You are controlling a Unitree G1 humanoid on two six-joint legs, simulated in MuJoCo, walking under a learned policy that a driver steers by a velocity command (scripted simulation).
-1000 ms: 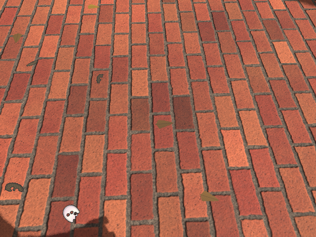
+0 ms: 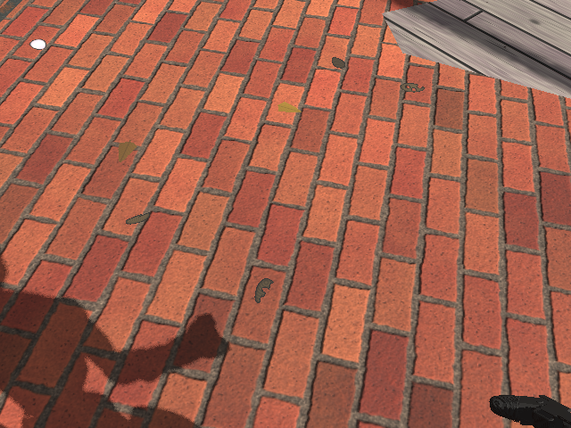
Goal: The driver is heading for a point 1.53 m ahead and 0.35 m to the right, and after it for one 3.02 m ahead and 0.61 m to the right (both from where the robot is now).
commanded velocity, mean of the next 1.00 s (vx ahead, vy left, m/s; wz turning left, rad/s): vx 0.24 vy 0.00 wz -0.38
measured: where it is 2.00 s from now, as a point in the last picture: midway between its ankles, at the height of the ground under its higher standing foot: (387, 316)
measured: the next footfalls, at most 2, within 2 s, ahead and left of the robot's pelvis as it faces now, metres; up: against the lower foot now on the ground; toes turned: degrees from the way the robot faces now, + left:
right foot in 0.46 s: +0.38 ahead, -0.15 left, +0.00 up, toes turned -11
left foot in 0.92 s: +0.44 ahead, +0.07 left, +0.00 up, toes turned -28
